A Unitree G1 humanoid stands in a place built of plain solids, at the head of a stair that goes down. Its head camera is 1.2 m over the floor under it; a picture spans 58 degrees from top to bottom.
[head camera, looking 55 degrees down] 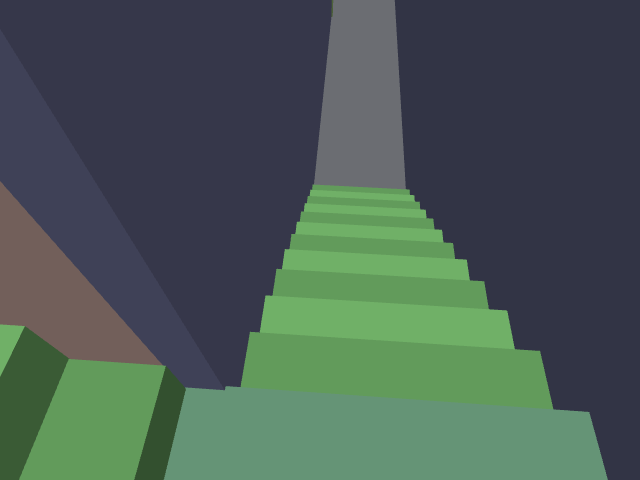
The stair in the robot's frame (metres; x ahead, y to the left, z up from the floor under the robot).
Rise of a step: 0.19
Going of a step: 0.24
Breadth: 0.97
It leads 4 degrees to the right of straight ahead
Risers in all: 12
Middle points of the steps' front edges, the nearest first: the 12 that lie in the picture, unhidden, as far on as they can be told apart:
0.32 -0.23 0.00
0.56 -0.25 -0.19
0.79 -0.26 -0.37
1.03 -0.28 -0.56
1.27 -0.30 -0.75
1.51 -0.31 -0.93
1.74 -0.33 -1.12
1.98 -0.34 -1.31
2.22 -0.36 -1.50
2.46 -0.38 -1.68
2.69 -0.39 -1.87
2.93 -0.41 -2.06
